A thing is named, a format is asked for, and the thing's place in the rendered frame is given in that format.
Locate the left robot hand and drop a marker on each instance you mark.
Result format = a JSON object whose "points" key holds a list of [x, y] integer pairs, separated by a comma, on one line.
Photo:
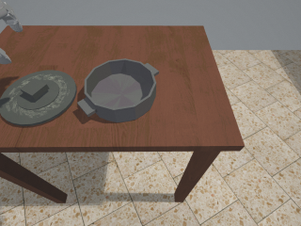
{"points": [[7, 14]]}

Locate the knob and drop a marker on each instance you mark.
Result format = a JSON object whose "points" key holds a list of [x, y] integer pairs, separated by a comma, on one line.
{"points": [[34, 88]]}

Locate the pot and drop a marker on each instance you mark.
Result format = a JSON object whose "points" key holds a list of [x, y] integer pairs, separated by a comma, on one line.
{"points": [[119, 90]]}

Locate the lid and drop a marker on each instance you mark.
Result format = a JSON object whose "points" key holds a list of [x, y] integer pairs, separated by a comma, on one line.
{"points": [[20, 109]]}

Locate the table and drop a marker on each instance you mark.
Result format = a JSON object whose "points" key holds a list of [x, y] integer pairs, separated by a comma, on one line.
{"points": [[191, 111]]}

